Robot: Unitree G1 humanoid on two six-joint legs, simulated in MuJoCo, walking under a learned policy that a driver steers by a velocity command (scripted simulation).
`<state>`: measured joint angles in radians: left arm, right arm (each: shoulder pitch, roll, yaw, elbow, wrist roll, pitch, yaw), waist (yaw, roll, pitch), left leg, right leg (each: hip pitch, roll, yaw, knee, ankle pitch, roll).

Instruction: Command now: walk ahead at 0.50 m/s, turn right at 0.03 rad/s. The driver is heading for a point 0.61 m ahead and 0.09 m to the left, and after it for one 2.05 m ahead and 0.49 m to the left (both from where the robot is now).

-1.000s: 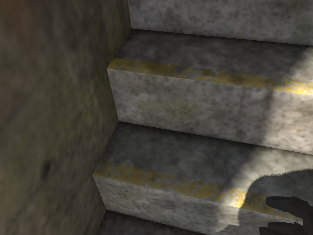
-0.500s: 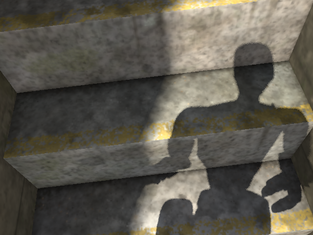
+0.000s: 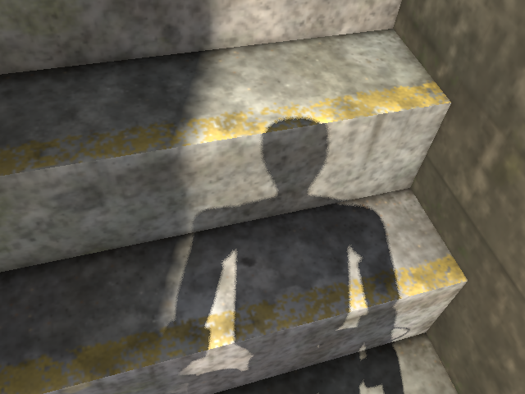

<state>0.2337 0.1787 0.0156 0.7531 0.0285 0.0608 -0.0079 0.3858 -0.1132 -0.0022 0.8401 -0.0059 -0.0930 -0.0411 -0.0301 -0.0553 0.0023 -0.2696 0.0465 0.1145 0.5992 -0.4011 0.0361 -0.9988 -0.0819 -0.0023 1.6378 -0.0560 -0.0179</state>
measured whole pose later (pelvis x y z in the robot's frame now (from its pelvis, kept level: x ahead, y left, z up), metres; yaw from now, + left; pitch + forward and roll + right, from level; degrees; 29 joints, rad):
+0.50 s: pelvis +0.11 -0.07 +0.03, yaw +2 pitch +12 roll +4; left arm 0.33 0.23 0.03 1.02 0.07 0.01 -0.16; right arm 0.02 -0.08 0.05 0.61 -0.01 0.12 0.06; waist -0.08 -0.10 -0.14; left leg -1.39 -0.07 0.05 1.87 -0.51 0.15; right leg -0.26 -0.08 -0.14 0.28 -0.23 -0.11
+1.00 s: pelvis +0.24 -0.07 +0.21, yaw +18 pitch +11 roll +3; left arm -0.10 0.23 0.04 0.58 0.08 0.00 -0.05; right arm 0.32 -0.19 -0.01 0.82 0.08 -0.06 0.06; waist -0.06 0.00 -0.12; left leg -0.60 -0.25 -0.24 0.75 -0.33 0.12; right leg -0.98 0.00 0.13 1.44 -0.47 0.02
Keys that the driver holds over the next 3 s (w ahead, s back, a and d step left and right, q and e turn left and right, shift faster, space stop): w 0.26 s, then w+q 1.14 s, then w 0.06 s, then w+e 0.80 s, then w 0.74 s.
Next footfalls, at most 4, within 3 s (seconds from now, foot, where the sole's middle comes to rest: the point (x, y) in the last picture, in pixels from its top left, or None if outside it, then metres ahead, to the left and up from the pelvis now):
0.18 right None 0.09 -0.17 -0.77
0.60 left None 0.27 0.05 -0.53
1.06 right None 0.35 -0.19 -0.54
1.48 left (146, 312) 0.45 0.19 -0.31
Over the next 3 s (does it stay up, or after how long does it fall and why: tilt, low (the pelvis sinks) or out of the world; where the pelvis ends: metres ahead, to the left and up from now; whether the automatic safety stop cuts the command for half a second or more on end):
stays up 0.74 0.05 0.68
